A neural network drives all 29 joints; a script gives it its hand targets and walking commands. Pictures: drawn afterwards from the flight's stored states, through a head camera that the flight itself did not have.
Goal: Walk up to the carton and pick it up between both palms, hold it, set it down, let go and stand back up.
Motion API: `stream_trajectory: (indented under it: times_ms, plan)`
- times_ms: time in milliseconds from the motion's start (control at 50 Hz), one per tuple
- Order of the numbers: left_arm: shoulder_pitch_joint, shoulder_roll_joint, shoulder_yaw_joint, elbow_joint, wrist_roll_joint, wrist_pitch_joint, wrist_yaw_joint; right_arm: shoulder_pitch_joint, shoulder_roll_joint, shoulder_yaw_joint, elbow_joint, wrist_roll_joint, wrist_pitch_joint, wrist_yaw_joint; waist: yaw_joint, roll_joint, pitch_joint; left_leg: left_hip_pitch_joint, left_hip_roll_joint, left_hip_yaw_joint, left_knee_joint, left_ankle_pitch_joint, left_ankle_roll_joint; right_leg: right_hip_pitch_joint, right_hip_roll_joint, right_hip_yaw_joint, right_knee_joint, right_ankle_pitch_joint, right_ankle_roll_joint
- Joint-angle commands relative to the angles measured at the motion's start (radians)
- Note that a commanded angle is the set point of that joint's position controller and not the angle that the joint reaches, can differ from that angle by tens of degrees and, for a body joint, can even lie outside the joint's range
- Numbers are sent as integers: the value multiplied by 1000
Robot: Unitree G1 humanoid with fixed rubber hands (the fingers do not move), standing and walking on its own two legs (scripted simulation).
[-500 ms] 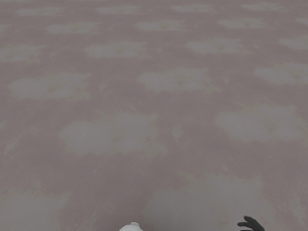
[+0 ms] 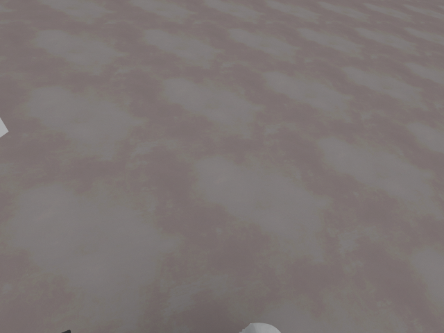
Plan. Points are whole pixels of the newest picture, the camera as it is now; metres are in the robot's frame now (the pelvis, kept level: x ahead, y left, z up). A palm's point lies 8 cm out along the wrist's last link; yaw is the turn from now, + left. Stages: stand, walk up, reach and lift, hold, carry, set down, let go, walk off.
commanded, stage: walk up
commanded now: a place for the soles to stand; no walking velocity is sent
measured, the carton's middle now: out of the picture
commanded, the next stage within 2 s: none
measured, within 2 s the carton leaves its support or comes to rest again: neither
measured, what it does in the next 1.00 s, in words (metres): steps to the left, turning left: right foot, then left foot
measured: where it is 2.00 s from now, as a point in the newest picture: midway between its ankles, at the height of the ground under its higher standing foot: (29, 295)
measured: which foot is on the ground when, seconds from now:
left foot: down 0.00-0.18, up 0.20-0.56, down 0.58-0.96, up 0.98-1.00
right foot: up 0.00-0.14, down 0.16-0.60, up 0.62-0.94, down 0.96-1.00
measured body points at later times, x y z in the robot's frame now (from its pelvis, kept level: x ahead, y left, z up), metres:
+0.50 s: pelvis +0.10 +0.10 +0.00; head +0.10 +0.10 +0.45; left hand -0.01 +0.36 -0.12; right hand +0.36 -0.06 -0.11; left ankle +0.13 +0.30 -0.69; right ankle +0.13 -0.07 -0.72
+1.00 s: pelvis +0.25 +0.28 -0.02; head +0.25 +0.27 +0.43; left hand +0.16 +0.53 -0.12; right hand +0.45 +0.13 -0.16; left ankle +0.14 +0.32 -0.71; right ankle +0.39 +0.26 -0.72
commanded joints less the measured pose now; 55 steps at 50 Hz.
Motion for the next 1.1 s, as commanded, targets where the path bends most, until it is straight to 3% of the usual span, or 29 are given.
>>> stream_trajectory:
  times_ms: [0, 60, 80, 120, 140, 160, 180, 220, 260, 360, 440, 500, 520, 540, 560, 580, 600, 620, 640, 700, 760, 840, 900, 920, 940, 960, 980, 1040, 1080]
  plan:
    - [87, 41, 5, -87, 3, -52, 22, -41, -235, -62, -127, -26, -19, 6, 4, 366, -97, 98, 145, -400, -345, -39, 223, -93, 54, 9, -79, 112, -5]
    - [85, 17, 1, -121, -3, -53, 34, -26, -212, -62, -140, -32, -10, 26, 3, 326, -93, 3, 128, -447, -334, -81, 227, 15, 90, 17, -203, 167, -14]
    - [107, 8, 1, -127, -3, -55, 36, -43, -208, -60, -147, -34, -5, 32, 22, 302, -93, -64, 107, -445, -317, -125, 209, 103, 103, 18, -276, 214, -23]
    - [219, -4, 9, -117, 10, -63, 43, -112, -182, -42, -167, -28, 2, 41, 111, 204, -113, -292, 21, -387, -231, -291, 111, 421, 110, 20, -487, 386, -48]
    - [265, 40, 24, -115, 27, -63, 50, -81, -137, -30, -175, -27, 2, 43, 134, 89, -132, -431, -56, -307, -102, -359, 33, 560, -6, 166, -587, 251, -72]
    - [276, 111, 31, -105, 40, -58, 63, 8, -75, -11, -160, -39, -3, 44, 113, -97, -167, -483, -155, -155, 237, -315, -42, 567, -315, 536, -762, -158, -103]
    - [149, 140, 46, -122, 30, -51, 88, 53, -164, -33, -146, -57, 2, 33, 41, -3, -69, -510, -48, -94, 429, -238, -71, 395, -493, 727, -872, -395, -161]
    - [97, 67, 23, -100, 18, -70, 86, 20, -239, -58, -143, -81, -3, 45, 41, 17, 67, -510, 55, -79, 490, -147, -88, 245, -441, 606, -869, -338, -219]
    - [94, 30, 11, -77, 18, -98, 71, 15, -222, -59, -136, -82, -7, 60, 46, -8, 81, -489, 98, -66, 503, -68, -100, 211, -368, 378, -858, -235, -196]
    - [57, 56, 17, -53, 35, -120, 61, -87, -150, -31, -161, -33, -14, 82, 61, -68, 84, -435, 165, -22, 397, -3, -106, 248, -353, 74, -884, -60, -195]
    - [50, 88, 23, -49, 57, -113, 51, -156, -109, -16, -153, -16, -41, 84, 70, -74, 102, -239, 156, 83, 154, 67, -54, 212, -305, -192, -837, 96, -160]
    - [63, 115, 31, -45, 65, -80, 47, -115, -113, -26, -121, -25, -67, 66, 47, -49, 65, -40, 87, 192, 77, 63, -4, 194, -300, -283, -721, 187, -158]
    - [59, 120, 30, -43, 65, -63, 41, -62, -126, -37, -109, -30, -74, 53, 11, -16, 46, 40, 56, 213, 32, 50, 9, 183, -293, -319, -615, 248, -153]
    - [72, 96, 22, -42, 65, -46, 31, 48, -158, -62, -78, -34, -83, 33, -45, 91, -25, 182, 2, 217, -34, 60, 28, 166, -238, -365, -384, 383, -130]
    - [134, 38, 2, -39, 67, -34, 15, 207, -222, -100, -32, -37, -85, 4, -104, 259, -143, 353, -59, 173, -68, 43, 50, 129, -157, -374, -66, 435, -82]
    - [147, -17, -15, -90, 53, -27, -10, 272, -316, -132, -41, -39, -80, -24, -107, 438, -147, 459, 131, -250, -146, -28, 133, -121, -51, -331, 213, 82, -16]
    - [101, 28, -8, -182, 9, -17, -30, 256, -385, -142, -76, 24, -66, -38, -118, 429, -229, 506, 277, -707, -355, -241, 268, -283, 39, -103, 325, -93, 2]
    - [0, 56, -11, -209, 1, -19, -43, 212, -363, -129, -94, 57, -55, -51, -129, 280, -191, 436, 330, -762, -470, -398, 260, -295, -11, 31, 359, -45, -5]
    - [-8, 35, -22, -215, -3, -33, -50, 187, -333, -113, -105, 58, -48, -65, -102, 250, -141, 410, 318, -654, -452, -315, 238, -309, -31, 52, 345, 36, -9]
    - [118, -6, -32, -161, 9, -71, -40, 80, -209, -74, -141, 3, -64, -82, -10, 325, -44, 181, 255, -413, -351, -15, 240, -181, -73, 65, 180, 70, -11]
    - [150, -22, -30, -151, 19, -64, -29, 78, -148, -53, -157, -26, -90, -60, 13, 263, -82, 94, 231, -353, -320, 142, 257, -80, -35, 43, 56, 21, -2]
    - [118, -61, -30, -183, 11, -68, -24, 77, -144, -56, -160, -40, -90, -41, 15, 248, -78, 10, 169, -304, -276, 114, 226, 2, 9, -6, -177, 245, -8]
    - [252, -57, -8, -159, 25, -81, -15, 35, -128, -45, -155, -33, -76, -21, 107, 141, -123, -234, 62, -220, -121, -193, 134, 385, 81, -63, -360, 414, -41]
    - [299, -24, 9, -158, 34, -81, -4, 65, -84, -31, -157, -29, -76, -16, 135, 58, -128, -356, 5, -176, -1, -303, 90, 499, 29, 26, -400, 280, -58]
    - [335, 37, 20, -166, 42, -81, 11, 117, -23, -8, -163, -25, -82, -12, 149, -100, -135, -451, -96, -74, 282, -329, 22, 528, -205, 353, -592, -70, -97]
    - [293, 108, 40, -176, 27, -70, 34, 164, -68, -19, -172, -29, -73, -14, 111, -102, -66, -507, -104, -9, 513, -394, -26, 432, -438, 758, -849, -499, -157]
    - [236, 105, 42, -157, 6, -57, 49, 176, -119, -33, -177, -47, -61, -16, 77, -62, -1, -530, -17, -12, 608, -389, -38, 350, -501, 865, -892, -615, -234]
    - [207, 28, 3, -117, -6, -95, 41, 52, -128, -38, -192, -62, -70, -9, 108, -19, 139, -590, 70, -39, 573, -218, -58, 268, -424, 547, -867, -352, -233]
    - [177, 10, -9, -79, 5, -115, 36, 61, -95, -37, -189, -48, -76, -2, 94, -28, 122, -527, 87, -47, 521, -179, -68, 246, -394, 376, -852, -157, -224]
